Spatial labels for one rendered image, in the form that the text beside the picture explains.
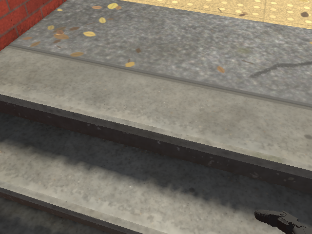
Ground robot right hand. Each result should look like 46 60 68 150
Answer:
254 210 312 234

